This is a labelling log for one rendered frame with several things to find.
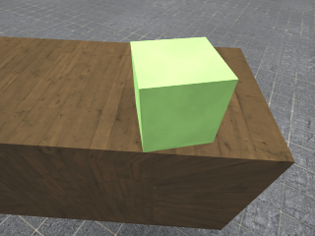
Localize carton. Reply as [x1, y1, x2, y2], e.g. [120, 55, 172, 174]
[130, 37, 238, 152]

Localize pedestal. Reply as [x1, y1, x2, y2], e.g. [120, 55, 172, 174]
[0, 36, 295, 230]

